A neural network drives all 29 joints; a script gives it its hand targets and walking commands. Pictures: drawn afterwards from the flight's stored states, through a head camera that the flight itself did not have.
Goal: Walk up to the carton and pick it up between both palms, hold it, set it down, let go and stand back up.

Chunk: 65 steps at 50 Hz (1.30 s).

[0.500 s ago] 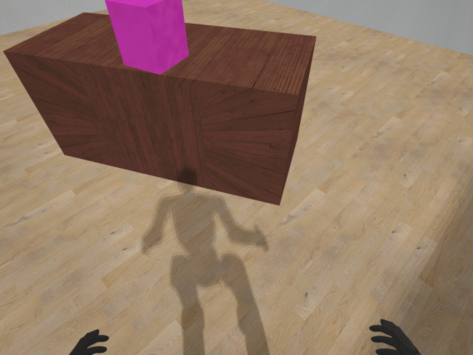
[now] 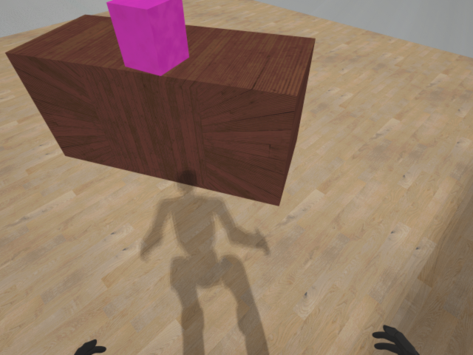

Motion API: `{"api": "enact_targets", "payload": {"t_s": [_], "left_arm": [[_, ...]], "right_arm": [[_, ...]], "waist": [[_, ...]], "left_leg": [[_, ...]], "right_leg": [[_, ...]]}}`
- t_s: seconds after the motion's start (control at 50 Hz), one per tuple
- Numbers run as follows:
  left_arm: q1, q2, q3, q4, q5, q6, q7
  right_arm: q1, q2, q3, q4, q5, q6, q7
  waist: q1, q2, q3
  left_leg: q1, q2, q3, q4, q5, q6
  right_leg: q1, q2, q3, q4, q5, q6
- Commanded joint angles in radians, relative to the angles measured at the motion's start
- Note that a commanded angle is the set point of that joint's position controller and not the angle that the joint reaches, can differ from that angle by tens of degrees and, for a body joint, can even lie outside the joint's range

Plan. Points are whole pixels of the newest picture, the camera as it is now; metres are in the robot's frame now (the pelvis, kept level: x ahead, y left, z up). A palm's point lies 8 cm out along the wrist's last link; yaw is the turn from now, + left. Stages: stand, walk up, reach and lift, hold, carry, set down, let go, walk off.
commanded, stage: stand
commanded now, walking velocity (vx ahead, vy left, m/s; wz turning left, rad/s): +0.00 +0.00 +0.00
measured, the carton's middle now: (151, 32) +1.35 +0.34 +0.04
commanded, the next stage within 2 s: walk up in 1.06 s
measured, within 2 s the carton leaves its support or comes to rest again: neither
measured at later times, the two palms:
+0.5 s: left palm out of the picture +0.11 +0.29 -0.08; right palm out of the picture +0.11 -0.28 -0.08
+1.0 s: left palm out of the picture +0.08 +0.30 -0.08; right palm out of the picture +0.09 -0.28 -0.09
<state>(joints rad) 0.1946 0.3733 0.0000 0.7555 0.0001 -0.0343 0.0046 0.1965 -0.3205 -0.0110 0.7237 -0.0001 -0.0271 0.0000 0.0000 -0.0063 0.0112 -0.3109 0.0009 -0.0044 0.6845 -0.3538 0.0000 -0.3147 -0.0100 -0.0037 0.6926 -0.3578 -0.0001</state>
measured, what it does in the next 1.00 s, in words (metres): stands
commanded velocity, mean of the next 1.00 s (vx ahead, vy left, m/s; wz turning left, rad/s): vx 0.00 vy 0.00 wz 0.00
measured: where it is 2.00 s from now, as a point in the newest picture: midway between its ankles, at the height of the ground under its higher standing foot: outside the picture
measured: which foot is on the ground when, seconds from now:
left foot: down 0.00-1.00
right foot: down 0.00-1.00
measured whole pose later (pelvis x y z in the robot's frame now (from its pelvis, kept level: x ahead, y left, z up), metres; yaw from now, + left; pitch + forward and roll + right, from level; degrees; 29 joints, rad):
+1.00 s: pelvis -0.02 +0.00 +0.01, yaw +0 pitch +0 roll +0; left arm 0.18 0.37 0.00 0.86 0.00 -0.04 0.00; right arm 0.17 -0.32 -0.01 0.85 0.00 -0.03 0.00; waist 0.00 -0.01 0.01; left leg -0.31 0.00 0.00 0.57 -0.25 0.00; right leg -0.31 -0.01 0.00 0.57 -0.25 0.00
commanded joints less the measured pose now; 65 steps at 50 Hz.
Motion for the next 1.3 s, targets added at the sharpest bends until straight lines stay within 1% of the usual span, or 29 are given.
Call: {"api": "enact_targets", "payload": {"t_s": [0.0,0.02,0.04,0.12,0.26,0.28,0.3,0.34,0.4,0.44,0.46,0.48,0.56,0.68,0.74,0.76,0.82,0.88,0.9,0.96,0.98,1.02,1.04,1.06,1.1,1.18,1.22,1.24,1.28], "left_arm": [[-0.098,0.203,0.063,-0.022,0.018,-0.02,0.006],[-0.097,0.209,0.063,-0.024,0.014,-0.021,0.0],[-0.076,0.195,0.067,-0.026,0.007,-0.022,-0.001],[-0.093,0.192,0.058,-0.006,0.02,-0.018,0.008],[-0.095,0.195,0.054,0.011,0.015,-0.022,0.001],[-0.103,0.216,0.058,0.016,0.019,-0.02,0.001],[-0.109,0.186,0.054,0.007,0.023,-0.027,0.001],[-0.093,0.207,0.06,0.024,0.015,-0.017,0.001],[-0.127,0.17,0.047,0.015,0.003,-0.015,-0.006],[-0.102,0.175,0.051,0.015,0.012,-0.024,-0.005],[-0.089,0.205,0.05,0.037,0.019,-0.024,-0.001],[-0.08,0.201,0.052,0.034,0.01,-0.024,-0.007],[-0.122,0.183,0.047,0.043,0.015,-0.021,-0.009],[-0.081,0.184,0.041,0.063,0.016,-0.022,-0.009],[-0.117,0.175,0.044,0.064,0.015,-0.024,-0.002],[-0.095,0.193,0.055,0.063,0.012,-0.024,-0.001],[-0.081,0.182,0.045,0.069,0.015,-0.024,-0.005],[-0.076,0.197,0.046,0.086,0.028,-0.024,-0.006],[-0.094,0.193,0.041,0.084,0.016,-0.014,-0.004],[-0.098,0.188,0.043,0.091,0.018,-0.023,-0.003],[-0.115,0.191,0.039,0.089,0.021,-0.026,0.0],[-0.102,0.191,0.045,0.09,0.006,-0.022,-0.001],[-0.11,0.223,0.049,0.105,0.022,-0.017,-0.002],[-0.098,0.191,0.046,0.097,0.005,-0.013,0.0],[-0.083,0.192,0.046,0.104,0.021,-0.018,-0.002],[-0.076,0.187,0.039,0.136,0.018,-0.026,-0.011],[-0.105,0.191,0.039,0.109,0.009,-0.023,-0.01],[0.052,0.313,0.092,0.082,0.008,-0.038,-0.017],[0.087,0.317,0.1,0.096,0.02,-0.041,-0.017]], "right_arm": [[-0.074,-0.238,-0.065,-0.015,-0.016,-0.036,0.0],[-0.065,-0.208,-0.056,-0.008,-0.012,-0.034,-0.002],[-0.055,-0.239,-0.057,0.0,-0.019,-0.036,-0.005],[-0.086,-0.227,-0.056,-0.006,-0.018,-0.036,-0.005],[-0.094,-0.217,-0.053,0.018,-0.016,-0.028,-0.002],[-0.068,-0.215,-0.051,0.007,-0.016,-0.03,0.001],[-0.077,-0.204,-0.052,0.017,-0.016,-0.037,-0.003],[-0.098,-0.237,-0.056,0.026,-0.02,-0.04,0.0],[-0.078,-0.222,-0.051,0.04,-0.016,-0.039,-0.003],[-0.099,-0.237,-0.052,0.039,-0.024,-0.035,-0.004],[-0.07,-0.215,-0.052,0.047,-0.02,-0.033,0.0],[-0.089,-0.236,-0.049,0.045,-0.019,-0.027,-0.001],[-0.097,-0.226,-0.052,0.064,-0.022,-0.033,-0.005],[-0.088,-0.224,-0.046,0.078,-0.021,-0.03,-0.002],[-0.078,-0.228,-0.053,0.093,-0.021,-0.031,0.0],[-0.065,-0.236,-0.052,0.103,-0.022,-0.03,0.003],[-0.06,-0.233,-0.056,0.111,-0.023,-0.037,0.007],[-0.076,-0.208,-0.055,0.112,-0.015,-0.028,0.011],[-0.084,-0.236,-0.053,0.127,-0.021,-0.029,0.001],[-0.093,-0.237,-0.049,0.128,-0.014,-0.027,0.003],[-0.101,-0.21,-0.047,0.124,-0.013,-0.026,0.004],[-0.089,-0.21,-0.045,0.118,-0.025,-0.027,0.006],[-0.082,-0.226,-0.047,0.134,-0.012,-0.025,0.005],[-0.085,-0.242,-0.045,0.148,-0.023,-0.03,0.005],[-0.082,-0.207,-0.038,0.143,-0.015,-0.035,0.008],[-0.104,-0.226,-0.046,0.142,-0.022,-0.034,0.005],[-0.088,-0.208,-0.043,0.155,-0.013,-0.033,0.008],[-0.054,-0.355,-0.108,0.081,-0.058,-0.03,0.043],[-0.074,-0.35,-0.129,0.067,-0.079,-0.02,0.064]], "waist": [[-0.002,0.007,-0.015],[0.006,-0.026,-0.059],[0.023,0.032,-0.056],[0.002,0.054,-0.006],[0.01,-0.005,0.025],[-0.02,0.008,-0.017],[-0.002,-0.022,-0.043],[0.006,0.06,-0.032],[0.014,-0.016,-0.032],[0.017,0.036,-0.04],[-0.008,0.001,-0.035],[0.014,0.026,-0.01],[0.016,-0.014,-0.029],[0.004,0.035,-0.016],[0.004,-0.015,-0.067],[-0.003,0.045,-0.075],[0.017,-0.026,-0.059],[-0.009,-0.001,-0.055],[0.007,-0.024,-0.057],[0.006,0.034,-0.094],[-0.017,-0.004,-0.072],[0.016,0.016,-0.058],[-0.004,-0.012,-0.077],[0.022,0.034,-0.043],[0.013,0.05,-0.06],[0.003,-0.017,-0.089],[0.003,0.024,-0.065],[0.011,0.14,-0.176],[0.006,0.155,-0.055]], "left_leg": [[0.039,0.09,-0.093,-0.139,0.285,0.055],[0.047,0.097,-0.096,-0.142,0.316,0.059],[0.04,0.087,-0.085,-0.138,0.302,0.059],[0.032,0.097,-0.1,-0.166,0.233,0.064],[0.021,0.088,-0.1,-0.198,0.14,0.062],[0.036,0.091,-0.105,-0.193,0.146,0.067],[0.053,0.093,-0.092,-0.186,0.173,0.058],[0.042,0.102,-0.102,-0.206,0.206,0.059],[0.054,0.104,-0.115,-0.22,0.222,0.057],[0.049,0.11,-0.118,-0.209,0.184,0.068],[0.044,0.099,-0.099,-0.215,0.178,0.054],[0.044,0.101,-0.112,-0.228,0.183,0.061],[0.046,0.098,-0.107,-0.238,0.16,0.052],[0.043,0.105,-0.113,-0.255,0.148,0.05],[0.061,0.099,-0.103,-0.249,0.193,0.055],[0.072,0.094,-0.087,-0.25,0.199,0.046],[0.061,0.099,-0.107,-0.262,0.174,0.046],[0.082,0.098,-0.096,-0.256,0.197,0.044],[0.057,0.107,-0.108,-0.256,0.176,0.049],[0.095,0.111,-0.085,-0.229,0.231,0.049],[0.092,0.103,-0.093,-0.248,0.179,0.037],[0.057,0.105,-0.109,-0.292,0.155,0.053],[0.078,0.107,-0.104,-0.288,0.16,0.046],[0.059,0.12,-0.118,-0.296,0.164,0.057],[0.081,0.107,-0.098,-0.291,0.173,0.044],[0.105,0.112,-0.106,-0.31,0.169,0.046],[0.071,0.112,-0.102,-0.3,0.167,0.04],[0.096,0.101,-0.122,-0.263,-0.318,0.082],[-0.021,0.117,-0.177,-0.3,-0.505,0.097]], "right_leg": [[0.027,-0.096,0.09,-0.13,0.304,-0.078],[0.08,-0.092,0.078,-0.118,0.323,-0.077],[0.082,-0.089,0.084,-0.123,0.313,-0.075],[0.015,-0.089,0.095,-0.128,0.226,-0.08],[0.017,-0.092,0.123,-0.186,0.185,-0.074],[0.036,-0.1,0.104,-0.173,0.19,-0.074],[0.054,-0.098,0.11,-0.188,0.195,-0.072],[0.05,-0.087,0.091,-0.152,0.19,-0.069],[0.038,-0.087,0.088,-0.173,0.17,-0.07],[0.053,-0.097,0.107,-0.192,0.219,-0.072],[0.055,-0.097,0.099,-0.196,0.212,-0.067],[0.034,-0.096,0.113,-0.208,0.165,-0.066],[0.052,-0.093,0.1,-0.222,0.155,-0.07],[0.061,-0.099,0.103,-0.242,0.174,-0.062],[0.09,-0.105,0.102,-0.232,0.208,-0.066],[0.092,-0.106,0.1,-0.224,0.216,-0.066],[0.075,-0.109,0.107,-0.246,0.16,-0.058],[0.076,-0.101,0.1,-0.254,0.207,-0.054],[0.094,-0.105,0.099,-0.259,0.211,-0.05],[0.1,-0.122,0.119,-0.261,0.249,-0.064],[0.085,-0.112,0.112,-0.266,0.22,-0.054],[0.11,-0.111,0.121,-0.268,0.165,-0.059],[0.094,-0.115,0.12,-0.272,0.142,-0.064],[0.096,-0.114,0.114,-0.274,0.152,-0.057],[0.098,-0.108,0.11,-0.279,0.149,-0.056],[0.109,-0.106,0.11,-0.291,0.164,-0.048],[0.113,-0.108,0.105,-0.285,0.187,-0.05],[0.099,-0.096,0.161,-0.226,-0.237,-0.105],[0.001,-0.089,0.171,-0.175,-0.375,-0.105]]}}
